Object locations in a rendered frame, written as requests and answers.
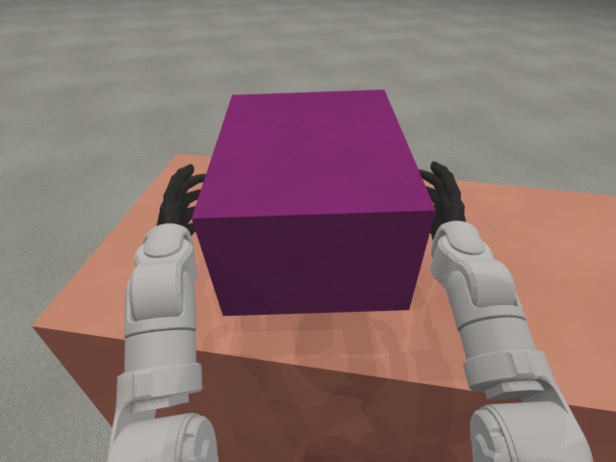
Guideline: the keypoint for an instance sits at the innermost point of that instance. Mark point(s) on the robot left hand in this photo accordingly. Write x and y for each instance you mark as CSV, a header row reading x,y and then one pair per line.
x,y
174,208

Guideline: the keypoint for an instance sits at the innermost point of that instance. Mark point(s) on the robot left upper arm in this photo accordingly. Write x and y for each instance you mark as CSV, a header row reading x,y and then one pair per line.
x,y
180,438

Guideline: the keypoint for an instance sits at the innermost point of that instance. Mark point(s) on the robot right hand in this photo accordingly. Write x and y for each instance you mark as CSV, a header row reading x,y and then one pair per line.
x,y
446,196

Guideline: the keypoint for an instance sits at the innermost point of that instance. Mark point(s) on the robot right upper arm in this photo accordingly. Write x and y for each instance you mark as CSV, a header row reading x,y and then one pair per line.
x,y
540,431

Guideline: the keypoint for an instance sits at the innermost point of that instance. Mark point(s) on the right robot forearm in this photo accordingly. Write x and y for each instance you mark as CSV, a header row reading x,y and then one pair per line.
x,y
502,360

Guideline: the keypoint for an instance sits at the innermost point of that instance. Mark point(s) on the pedestal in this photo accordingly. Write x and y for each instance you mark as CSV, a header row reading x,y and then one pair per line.
x,y
378,386

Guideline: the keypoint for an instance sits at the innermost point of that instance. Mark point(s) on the left robot forearm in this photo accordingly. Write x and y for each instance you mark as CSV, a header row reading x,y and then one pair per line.
x,y
160,368

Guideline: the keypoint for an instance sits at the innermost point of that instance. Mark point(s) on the carton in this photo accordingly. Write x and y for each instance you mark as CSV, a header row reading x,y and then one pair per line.
x,y
312,203

